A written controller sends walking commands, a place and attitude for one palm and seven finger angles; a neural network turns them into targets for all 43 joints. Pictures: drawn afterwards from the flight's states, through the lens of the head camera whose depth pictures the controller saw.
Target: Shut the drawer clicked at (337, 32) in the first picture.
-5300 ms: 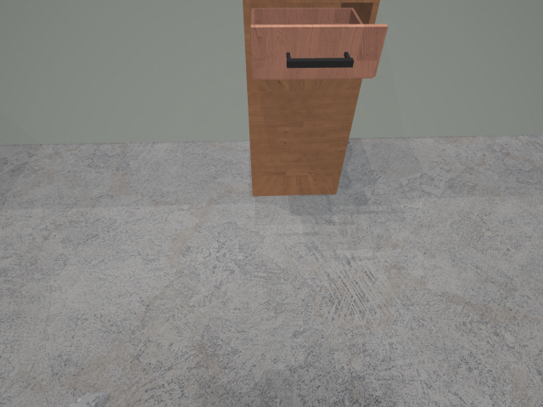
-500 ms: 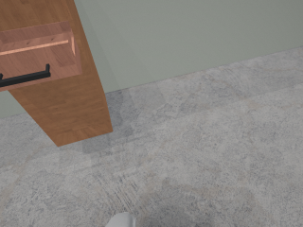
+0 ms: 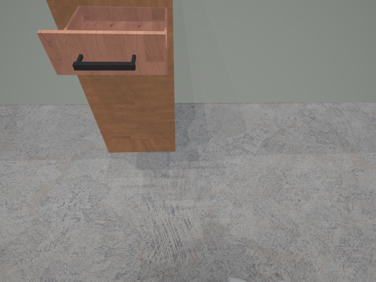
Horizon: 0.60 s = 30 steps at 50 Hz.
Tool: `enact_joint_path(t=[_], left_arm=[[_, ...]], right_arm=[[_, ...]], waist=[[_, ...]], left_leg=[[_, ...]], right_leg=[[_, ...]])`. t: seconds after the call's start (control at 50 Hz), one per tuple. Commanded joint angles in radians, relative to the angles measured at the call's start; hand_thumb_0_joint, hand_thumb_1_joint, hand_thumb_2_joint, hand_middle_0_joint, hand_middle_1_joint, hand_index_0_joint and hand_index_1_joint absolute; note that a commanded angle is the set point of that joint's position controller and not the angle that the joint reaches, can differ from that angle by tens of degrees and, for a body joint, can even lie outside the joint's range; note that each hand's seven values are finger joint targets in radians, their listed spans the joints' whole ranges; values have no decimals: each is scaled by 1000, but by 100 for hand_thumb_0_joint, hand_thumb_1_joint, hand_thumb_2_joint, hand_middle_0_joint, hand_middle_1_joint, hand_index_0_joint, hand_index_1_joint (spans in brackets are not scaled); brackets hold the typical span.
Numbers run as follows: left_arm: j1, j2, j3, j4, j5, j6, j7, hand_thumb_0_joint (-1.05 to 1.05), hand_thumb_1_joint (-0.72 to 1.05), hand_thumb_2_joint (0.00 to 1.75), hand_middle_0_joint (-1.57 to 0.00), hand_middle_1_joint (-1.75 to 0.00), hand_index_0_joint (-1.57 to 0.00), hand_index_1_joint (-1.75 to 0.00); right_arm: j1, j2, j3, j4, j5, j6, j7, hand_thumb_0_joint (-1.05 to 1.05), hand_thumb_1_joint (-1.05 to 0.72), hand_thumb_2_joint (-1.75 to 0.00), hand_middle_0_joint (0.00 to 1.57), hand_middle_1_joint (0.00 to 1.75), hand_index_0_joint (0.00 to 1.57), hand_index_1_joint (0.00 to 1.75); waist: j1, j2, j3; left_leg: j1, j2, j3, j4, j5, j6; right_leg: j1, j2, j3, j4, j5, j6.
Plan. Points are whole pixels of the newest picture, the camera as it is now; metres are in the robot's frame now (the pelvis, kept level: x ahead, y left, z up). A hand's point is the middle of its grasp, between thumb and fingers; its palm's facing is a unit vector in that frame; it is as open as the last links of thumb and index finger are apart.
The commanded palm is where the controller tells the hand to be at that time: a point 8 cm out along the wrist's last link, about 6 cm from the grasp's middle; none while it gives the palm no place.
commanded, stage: turn to face it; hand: left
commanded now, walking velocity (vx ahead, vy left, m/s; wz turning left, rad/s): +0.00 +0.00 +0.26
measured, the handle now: (106, 62) +0.72 +0.32 +0.04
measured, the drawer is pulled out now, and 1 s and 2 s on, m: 0.19 0.19 0.19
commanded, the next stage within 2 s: take the last steps up to it in 0.02 s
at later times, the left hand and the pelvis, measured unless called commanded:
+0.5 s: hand out of the picture -0.05 +0.16 -0.15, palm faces +0.22 -0.95 -0.22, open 7.3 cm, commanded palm none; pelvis +0.02 -0.01 +0.01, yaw +8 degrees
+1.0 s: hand (85, 257) +0.19 +0.27 -0.17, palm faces +0.14 -0.98 -0.16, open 7.4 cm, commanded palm none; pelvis +0.14 +0.08 +0.00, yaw +6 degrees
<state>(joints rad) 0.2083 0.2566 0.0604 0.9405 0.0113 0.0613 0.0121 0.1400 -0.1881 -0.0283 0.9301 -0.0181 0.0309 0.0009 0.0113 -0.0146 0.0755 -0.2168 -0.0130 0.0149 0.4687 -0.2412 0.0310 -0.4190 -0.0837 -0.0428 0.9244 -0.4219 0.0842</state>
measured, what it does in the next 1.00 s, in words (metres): walks ahead: right foot, then left foot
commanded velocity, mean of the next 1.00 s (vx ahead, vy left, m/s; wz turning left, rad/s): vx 0.27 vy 0.00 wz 0.03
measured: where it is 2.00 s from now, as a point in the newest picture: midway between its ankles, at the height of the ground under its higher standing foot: (177, 250)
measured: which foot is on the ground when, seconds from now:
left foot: down 0.00-0.14, up 0.16-0.62, down 0.64-1.00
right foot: up 0.00-0.10, down 0.12-0.64, up 0.66-1.00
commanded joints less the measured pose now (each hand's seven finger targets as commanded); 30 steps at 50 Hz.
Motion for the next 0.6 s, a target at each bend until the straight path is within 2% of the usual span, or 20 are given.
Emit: enact_joint_path(t=[0.0, 0.02, 0.04, 0.06, 0.08, 0.1, 0.12, 0.14, 0.16, 0.18, 0.2, 0.22, 0.24, 0.32, 0.36, 0.42, 0.48, 0.54, 0.56, 0.58], left_arm=[[7, 38, 8, -74, -1, -33, 7, 0, 90, 90, -20, -30, -20, -30], [24, 37, 7, -69, -3, -37, 9, 0, 90, 90, -20, -30, -20, -30], [56, 39, 7, -59, -4, -42, 11, 0, 90, 90, -20, -30, -20, -30], [83, 41, 8, -49, -3, -50, 14, 0, 90, 90, -20, -30, -20, -30], [100, 69, 12, -42, 0, -62, 17, 0, 90, 90, -20, -30, -20, -30], [122, 130, 21, -36, 13, -74, 24, 0, 90, 90, -20, -30, -20, -30], [131, 187, 27, -39, 16, -77, 21, 0, 90, 90, -20, -30, -20, -30], [129, 176, 29, -43, 6, -79, 19, 0, 90, 90, -20, -30, -20, -30], [94, 147, 26, -45, 7, -78, 18, 0, 90, 90, -20, -30, -20, -30], [67, 122, 24, -48, 8, -78, 19, 0, 90, 90, -20, -30, -20, -30], [50, 99, 19, -48, 8, -87, 15, 0, 90, 90, -20, -30, -20, -30], [60, 81, 16, -41, 7, -98, 12, 0, 90, 90, -20, -30, -20, -30], [88, 71, 12, -28, 7, -106, 11, 0, 90, 90, -20, -30, -20, -30], [190, 52, 9, 27, 12, -122, 10, 0, 90, 90, -20, -30, -20, -30], [226, 50, 5, 51, 15, -126, 8, 0, 90, 90, -20, -30, -20, -30], [267, 54, 2, 91, 20, -128, 4, 0, 90, 90, -20, -30, -20, -30], [270, 67, 7, 118, 23, -126, 3, 0, 90, 90, -20, -30, -20, -30], [254, 73, 11, 139, 21, -115, 3, 0, 90, 90, -20, -30, -20, -30], [239, 71, 12, 146, 16, -111, 2, 0, 90, 90, -20, -30, -20, -30], [230, 58, 11, 150, 13, -107, 1, 0, 90, 90, -20, -30, -20, -30]], right_arm=[[36, -210, -63, -45, -8, -13, -14, 0, -90, -90, 20, 30, 20, 30], [30, -207, -65, -42, -7, -13, -14, 0, -90, -90, 20, 30, 20, 30], [21, -204, -65, -42, -5, -12, -13, 0, -90, -90, 20, 30, 20, 30], [19, -193, -64, -39, 0, -12, -12, 0, -90, -90, 20, 30, 20, 30], [29, -170, -61, -35, 7, -14, -8, 0, -90, -90, 20, 30, 20, 30], [54, -110, -49, -38, 16, -18, -4, 0, -90, -90, 20, 30, 20, 30], [40, -83, -44, -61, 13, -12, -2, 0, -90, -90, 20, 30, 20, 30], [40, -126, -55, -47, -1, 10, -5, 0, -90, -90, 20, 30, 20, 30], [36, -134, -62, -31, -5, 14, 2, 0, -90, -90, 20, 30, 20, 30], [53, -136, -65, -12, -8, 11, 10, 0, -90, -90, 20, 30, 20, 30], [66, -126, -63, 8, -12, 7, 18, 0, -90, -90, 20, 30, 20, 30], [86, -113, -61, 19, -14, 2, 23, 0, -90, -90, 20, 30, 20, 30], [86, -107, -58, 26, -14, -2, 25, 0, -90, -90, 20, 30, 20, 30], [66, -81, -55, 33, -15, -10, 30, 0, -90, -90, 20, 30, 20, 30], [40, -77, -50, 26, -13, -14, 31, 0, -90, -90, 20, 30, 20, 30], [4, -61, -44, 24, -10, -21, 35, 0, -90, -90, 20, 30, 20, 30], [-19, -47, -37, 19, -5, -33, 39, 0, -90, -90, 20, 30, 20, 30], [14, -35, -29, 29, -2, -49, 34, 0, -90, -90, 20, 30, 20, 30], [65, -37, -29, 48, -1, -56, 30, 0, -90, -90, 20, 30, 20, 30], [137, -56, -31, 75, 0, -64, 23, 0, -90, -90, 20, 30, 20, 30]], waist=[[-28, 174, -101], [-21, 187, -103], [-4, 170, -117], [11, 144, -120], [20, 75, -129], [20, -123, -149], [32, -240, -128], [41, -279, -107], [28, -232, -37], [9, -147, -4], [-1, -102, 11], [-4, -99, -2], [5, -110, -1], [30, -100, -3], [40, -122, 9], [53, -144, 24], [53, -162, 28], [32, -162, 25], [2, -140, 17], [-29, -68, -3]], left_leg=[[63, 249, -243, -118, 407, 144], [51, 243, -250, -100, 422, 138], [34, 231, -248, -76, 411, 126], [-5, 208, -235, -39, 374, 100], [-67, 163, -219, 19, 287, 57], [-196, 58, -95, 175, 44, -13], [-270, -28, -42, 337, -312, -50], [-270, 11, -107, 468, -331, -46], [-311, 19, -103, 576, -258, -43], [-349, 44, -89, 630, -193, -44], [-356, 57, -72, 657, -122, -52], [-367, 63, -60, 663, -73, -60], [-373, 70, -48, 659, -47, -66], [-405, 97, -18, 592, -9, -78], [-406, 109, -3, 525, -14, -78], [-372, 107, 31, 409, -30, -69], [-294, 98, 67, 280, -69, -56], [-123, 72, 106, 137, -71, -39], [-19, 55, 137, 61, -28, -40], [126, 46, 152, -9, -14, -43]], right_leg=[[56, 31, -8, -154, -13, -15], [88, 39, -10, -211, 10, -20], [143, 46, -14, -284, 71, -23], [219, 43, -21, -407, 163, -25], [319, 12, 13, -537, 260, -34], [419, -179, 209, -606, 366, -90], [372, -358, 357, -661, 389, -201], [270, -355, 389, -721, 201, -221], [223, -320, 388, -768, -2, -221], [226, -296, 333, -775, -75, -211], [229, -253, 257, -764, -51, -188], [261, -230, 199, -755, 5, -177], [282, -222, 169, -753, 41, -174], [352, -229, 138, -768, 62, -180], [358, -237, 136, -778, 66, -190], [348, -233, 124, -792, 50, -201], [319, -240, 103, -784, 47, -209], [232, -218, 66, -724, 50, -201], [183, -192, 36, -682, 39, -184], [104, -159, 1, -607, 17, -162]])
